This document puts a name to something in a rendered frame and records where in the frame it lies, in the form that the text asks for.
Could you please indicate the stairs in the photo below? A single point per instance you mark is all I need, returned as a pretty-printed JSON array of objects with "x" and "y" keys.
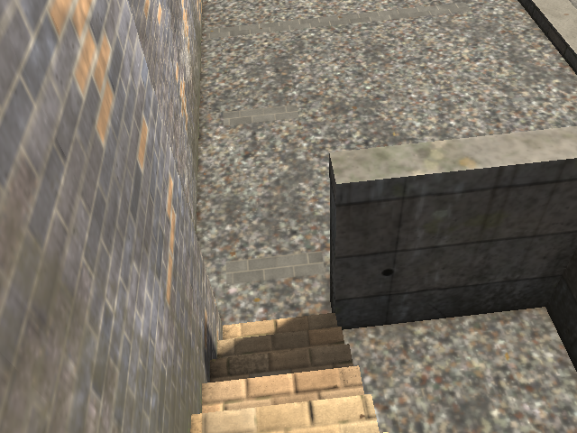
[{"x": 287, "y": 375}]

